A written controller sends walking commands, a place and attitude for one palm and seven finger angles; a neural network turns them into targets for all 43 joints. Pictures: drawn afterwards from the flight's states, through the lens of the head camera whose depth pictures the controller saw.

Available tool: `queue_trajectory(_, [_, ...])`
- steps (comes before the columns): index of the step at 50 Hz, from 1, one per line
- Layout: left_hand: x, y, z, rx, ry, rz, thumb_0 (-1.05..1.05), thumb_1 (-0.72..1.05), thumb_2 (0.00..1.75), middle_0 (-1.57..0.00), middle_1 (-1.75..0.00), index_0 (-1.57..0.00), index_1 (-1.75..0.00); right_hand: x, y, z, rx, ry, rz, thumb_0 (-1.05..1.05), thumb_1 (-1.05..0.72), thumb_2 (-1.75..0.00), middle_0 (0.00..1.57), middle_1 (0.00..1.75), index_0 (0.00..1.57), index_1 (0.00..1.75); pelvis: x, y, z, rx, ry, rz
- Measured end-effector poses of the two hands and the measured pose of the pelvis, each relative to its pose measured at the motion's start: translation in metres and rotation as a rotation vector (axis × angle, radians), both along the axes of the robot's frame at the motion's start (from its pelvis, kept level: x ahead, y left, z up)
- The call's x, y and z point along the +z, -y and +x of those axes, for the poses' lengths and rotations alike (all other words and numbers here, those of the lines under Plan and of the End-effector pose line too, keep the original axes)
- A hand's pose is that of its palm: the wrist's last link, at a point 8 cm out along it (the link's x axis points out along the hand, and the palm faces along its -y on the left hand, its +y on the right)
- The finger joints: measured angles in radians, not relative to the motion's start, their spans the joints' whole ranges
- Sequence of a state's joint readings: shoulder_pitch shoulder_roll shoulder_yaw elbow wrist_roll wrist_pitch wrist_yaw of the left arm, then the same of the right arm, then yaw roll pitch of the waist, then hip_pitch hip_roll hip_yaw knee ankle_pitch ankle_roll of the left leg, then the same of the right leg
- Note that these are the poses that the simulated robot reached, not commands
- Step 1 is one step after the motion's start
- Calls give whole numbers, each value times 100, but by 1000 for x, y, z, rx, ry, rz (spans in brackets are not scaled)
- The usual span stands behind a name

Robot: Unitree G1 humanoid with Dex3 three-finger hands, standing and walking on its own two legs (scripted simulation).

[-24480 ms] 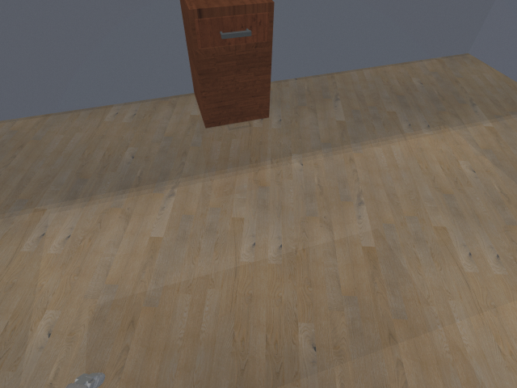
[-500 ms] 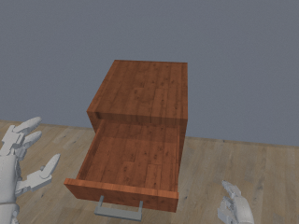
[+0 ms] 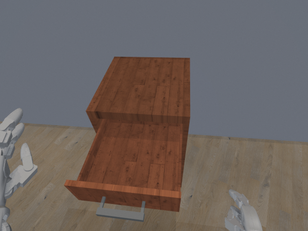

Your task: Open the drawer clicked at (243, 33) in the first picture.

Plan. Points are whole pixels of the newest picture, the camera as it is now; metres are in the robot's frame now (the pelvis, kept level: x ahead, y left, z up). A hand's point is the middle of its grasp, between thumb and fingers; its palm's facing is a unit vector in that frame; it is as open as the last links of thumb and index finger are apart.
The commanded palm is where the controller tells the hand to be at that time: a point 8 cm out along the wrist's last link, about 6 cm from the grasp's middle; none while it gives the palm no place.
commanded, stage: step back with the hand held close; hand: left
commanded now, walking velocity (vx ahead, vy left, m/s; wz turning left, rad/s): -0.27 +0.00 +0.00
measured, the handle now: (121, 208) +0.23 +0.15 -0.19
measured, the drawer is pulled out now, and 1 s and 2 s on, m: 0.30 0.30 0.30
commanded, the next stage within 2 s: stop stepping back and stand still in 1.38 s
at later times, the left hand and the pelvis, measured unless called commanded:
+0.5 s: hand (24, 190) +0.15 +0.25 +0.15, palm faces +0.31 -0.80 -0.52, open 7.4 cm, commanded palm +0.09 +0.30 +0.17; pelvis -0.04 +0.02 -0.01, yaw +0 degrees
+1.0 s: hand (24, 203) +0.13 +0.24 +0.15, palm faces +0.28 -0.82 -0.50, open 7.4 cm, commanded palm +0.06 +0.28 +0.17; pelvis -0.08 +0.01 -0.01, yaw -3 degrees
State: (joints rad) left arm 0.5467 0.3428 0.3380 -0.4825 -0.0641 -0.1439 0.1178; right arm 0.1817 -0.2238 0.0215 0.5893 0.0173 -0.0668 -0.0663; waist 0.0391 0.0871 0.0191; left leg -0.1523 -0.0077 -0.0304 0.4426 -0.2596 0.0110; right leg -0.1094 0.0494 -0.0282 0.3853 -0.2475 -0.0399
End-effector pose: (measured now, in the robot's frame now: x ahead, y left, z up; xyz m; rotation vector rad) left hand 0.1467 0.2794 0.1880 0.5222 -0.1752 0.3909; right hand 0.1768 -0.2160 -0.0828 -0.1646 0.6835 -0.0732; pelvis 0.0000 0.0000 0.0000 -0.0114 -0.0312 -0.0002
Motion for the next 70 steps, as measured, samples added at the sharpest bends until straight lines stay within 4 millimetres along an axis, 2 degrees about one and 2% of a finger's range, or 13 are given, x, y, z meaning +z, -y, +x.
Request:
queue_trajectory(9, [-18,6,5,-85,-122,26,1,89,90,-21,-30,-21,-30,-4,21,-18,-90,-86,-34,2,-90,-90,20,30,20,30,0,-6,-10,-16,-59,2])
queue_trajectory(13, [-18,3,1,-110,-137,49,1,89,90,-22,-30,-21,-30,-2,24,-24,-118,-97,-54,2,-91,-90,20,30,20,30,-1,-9,-15,-15,-68,4])
queue_trajectory(20, [-10,-8,-14,-102,-83,78,1,89,90,-22,-30,-21,-30,3,14,-32,-113,-75,-59,2,-91,-90,19,30,20,30,-4,-14,-30,-9,-73,5])
queue_trajectory(27, [-14,-12,-38,-78,-49,56,1,89,90,-22,-30,-21,-30,4,-3,-41,-69,-40,-48,1,-90,-90,20,30,20,30,-8,-16,-48,-4,-76,2])
queue_trajectory(33, [-17,-15,-53,-70,-8,32,1,89,90,-22,-30,-21,-30,1,-9,-57,-44,-49,-60,1,-90,-90,20,30,20,30,-11,-19,-59,2,-80,-18])
queue_trajectory(43, [-14,-27,-51,-92,24,78,1,89,90,-21,-30,-21,-30,-2,-10,-83,-67,-84,-96,2,-90,-90,20,30,20,30,-12,-25,-68,8,-99,-15])
queue_trajectory(48, [-12,-13,-50,-124,17,75,1,89,90,-21,-30,-21,-30,-6,-10,-87,-47,-82,-73,1,-90,-90,20,30,20,30,-12,-16,-76,-34,-141,1])
queue_trajectory(53, [-16,25,-53,-224,-37,70,1,89,90,-21,-30,-20,-30,-13,2,-97,-27,-71,-29,1,-90,-90,20,30,20,30,-11,0,-104,-78,-146,-2])
queue_trajectory(57, [-8,50,-70,-313,-70,111,1,89,90,-21,-30,-21,-30,-13,22,-118,-72,-75,2,1,-90,-90,20,30,21,30,-10,12,-122,-69,-122,-24])
queue_trajectory(59, [-2,52,-81,-316,-68,135,1,89,90,-22,-30,-21,-30,-8,33,-130,-113,-85,-5,1,-90,-90,20,30,21,30,-7,17,-125,-67,-121,-1])
queue_trajectory(62, [-1,44,-94,-250,-77,141,1,89,90,-22,-30,-21,-30,0,49,-146,-152,-99,-49,1,-90,-90,20,30,20,30,-2,21,-129,-66,-127,35])
queue_trajectory(66, [-12,33,-110,-167,-73,89,1,89,90,-22,-30,-21,-30,4,64,-159,-173,-94,-108,1,-90,-90,20,30,20,30,-5,19,-142,-45,-117,21])
queue_trajectory(70, [-22,37,-130,-172,-56,40,1,89,90,-21,-30,-21,-30,6,66,-174,-165,-73,-112,1,-91,-90,19,30,20,30,-8,21,-166,-51,-99,47])
